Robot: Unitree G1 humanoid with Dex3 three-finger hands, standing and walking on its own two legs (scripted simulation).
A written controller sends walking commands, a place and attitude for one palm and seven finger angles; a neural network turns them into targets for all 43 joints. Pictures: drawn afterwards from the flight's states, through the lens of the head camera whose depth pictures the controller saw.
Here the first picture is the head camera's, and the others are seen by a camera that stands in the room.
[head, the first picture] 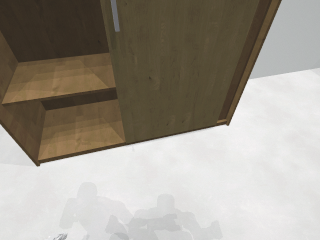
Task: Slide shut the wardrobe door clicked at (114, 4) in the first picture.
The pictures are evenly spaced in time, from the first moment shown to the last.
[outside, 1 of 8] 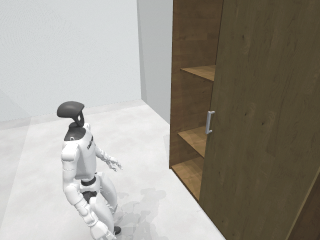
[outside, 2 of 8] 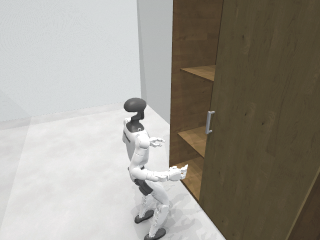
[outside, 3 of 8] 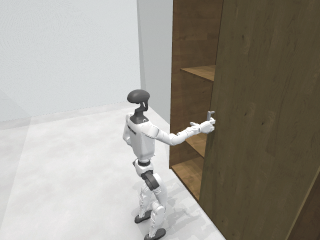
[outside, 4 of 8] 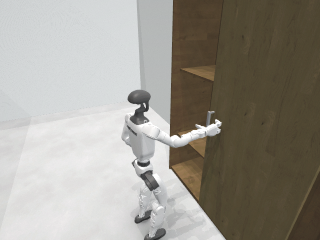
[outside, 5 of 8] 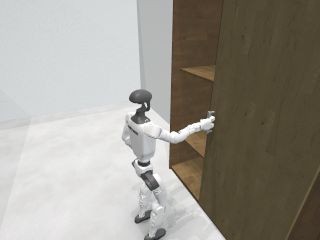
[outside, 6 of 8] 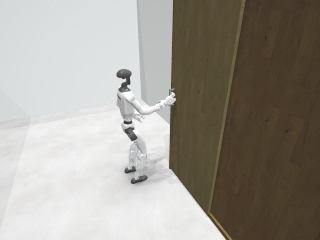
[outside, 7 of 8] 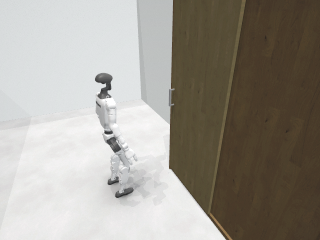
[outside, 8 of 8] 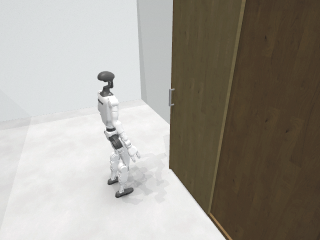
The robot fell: no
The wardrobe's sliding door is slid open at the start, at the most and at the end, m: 0.62 0.62 0.00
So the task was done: yes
